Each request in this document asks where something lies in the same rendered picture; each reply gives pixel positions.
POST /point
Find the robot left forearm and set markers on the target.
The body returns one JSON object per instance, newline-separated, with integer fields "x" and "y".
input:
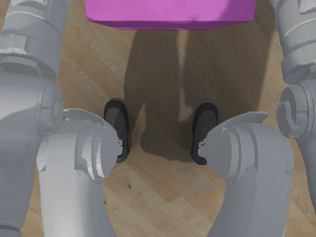
{"x": 31, "y": 37}

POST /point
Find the right robot upper arm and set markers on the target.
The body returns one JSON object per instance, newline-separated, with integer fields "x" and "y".
{"x": 296, "y": 118}

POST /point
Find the carton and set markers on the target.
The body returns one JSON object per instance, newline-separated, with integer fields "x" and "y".
{"x": 169, "y": 15}

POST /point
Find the left robot shin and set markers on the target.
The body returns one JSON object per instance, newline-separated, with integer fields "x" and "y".
{"x": 77, "y": 114}

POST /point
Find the robot left thigh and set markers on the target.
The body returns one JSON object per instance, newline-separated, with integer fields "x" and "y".
{"x": 71, "y": 202}

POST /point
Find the robot right forearm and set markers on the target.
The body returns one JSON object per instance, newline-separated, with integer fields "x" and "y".
{"x": 295, "y": 23}

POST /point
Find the left robot upper arm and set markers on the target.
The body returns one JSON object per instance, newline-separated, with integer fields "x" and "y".
{"x": 30, "y": 109}

